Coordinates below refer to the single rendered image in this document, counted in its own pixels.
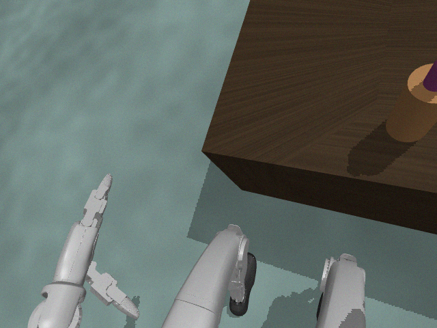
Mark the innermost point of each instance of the left robot hand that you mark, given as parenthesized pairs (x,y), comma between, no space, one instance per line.
(75,263)

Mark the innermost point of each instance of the left robot arm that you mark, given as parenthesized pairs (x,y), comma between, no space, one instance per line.
(61,308)

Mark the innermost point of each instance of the bottle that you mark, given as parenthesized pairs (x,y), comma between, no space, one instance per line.
(415,111)

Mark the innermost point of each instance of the left robot foot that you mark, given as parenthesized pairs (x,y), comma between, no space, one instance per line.
(240,308)

